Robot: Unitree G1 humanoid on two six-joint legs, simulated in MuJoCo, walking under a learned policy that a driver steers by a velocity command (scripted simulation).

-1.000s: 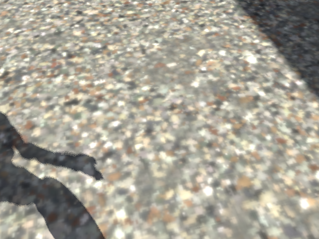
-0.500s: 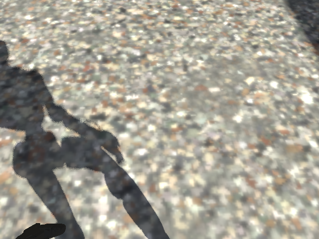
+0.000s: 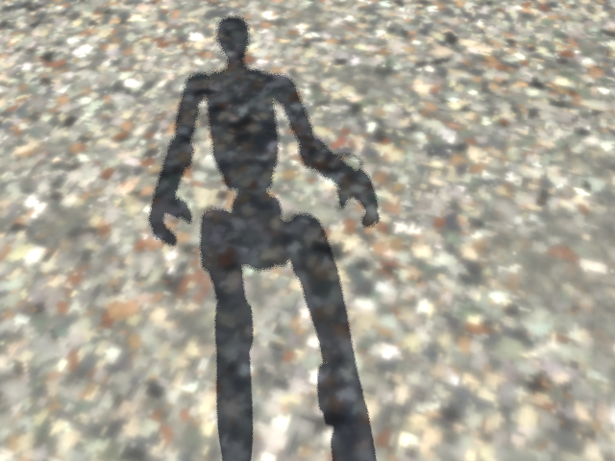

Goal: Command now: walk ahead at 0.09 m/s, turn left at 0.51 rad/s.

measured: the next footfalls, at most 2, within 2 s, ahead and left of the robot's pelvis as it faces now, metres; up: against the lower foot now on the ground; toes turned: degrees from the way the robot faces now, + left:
left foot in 0.12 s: +0.11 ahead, +0.14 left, +0.00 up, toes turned +4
right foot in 0.54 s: +0.05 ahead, -0.09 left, +0.00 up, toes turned -8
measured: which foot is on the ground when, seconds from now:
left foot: up 0.00-0.10, down 0.12-0.54, up 0.56-1.00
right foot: down 0.00-0.12, up 0.14-0.52, down 0.54-1.00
